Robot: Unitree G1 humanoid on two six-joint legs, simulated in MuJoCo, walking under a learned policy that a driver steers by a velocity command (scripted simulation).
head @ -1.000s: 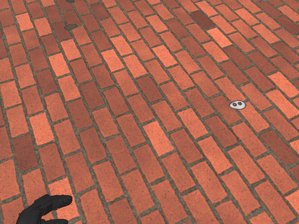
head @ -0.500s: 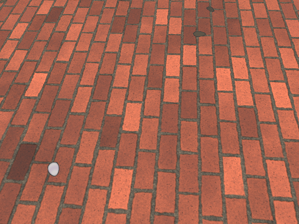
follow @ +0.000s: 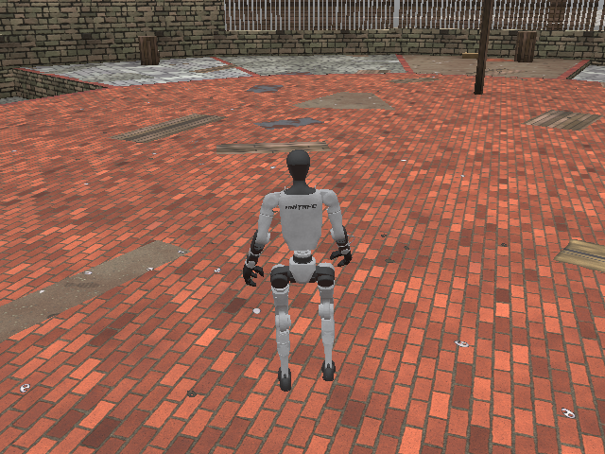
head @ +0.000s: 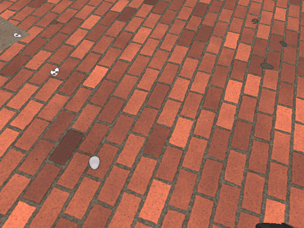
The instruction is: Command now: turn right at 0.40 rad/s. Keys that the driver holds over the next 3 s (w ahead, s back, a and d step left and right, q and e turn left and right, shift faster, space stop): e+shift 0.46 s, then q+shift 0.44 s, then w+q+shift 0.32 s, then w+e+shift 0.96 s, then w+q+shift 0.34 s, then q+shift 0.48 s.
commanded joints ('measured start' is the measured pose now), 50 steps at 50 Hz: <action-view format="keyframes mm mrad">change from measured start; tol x32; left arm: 1 -83 105 22 -121 -4 -3 -3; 50 -155 43 21 -222 -12 -103 -32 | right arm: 1 26 -214 -75 -34 5 1 -16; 50 90 -286 -112 -49 69 -3 -9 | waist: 1 -74 170 -51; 11 1 124 -121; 13 7 -356 -136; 50 -36 247 -112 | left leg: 1 109 341 -176 -159 337 210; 10 144 354 -19 3 476 110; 12 -59 223 106 317 239 -28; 13 -453 32 104 647 -380 -137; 15 -542 1 -173 838 -401 -115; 36 -181 11 -81 121 -38 -65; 41 157 290 -632 -90 714 263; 50 -42 120 -605 -232 -335 163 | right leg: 1 -75 -32 6 9 -42 0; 10 100 8 -104 -291 37 -85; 13 574 -259 490 -506 954 -371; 37 389 -153 280 -472 635 -284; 43 -145 164 155 242 -303 -46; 50 148 159 82 -315 -97 -49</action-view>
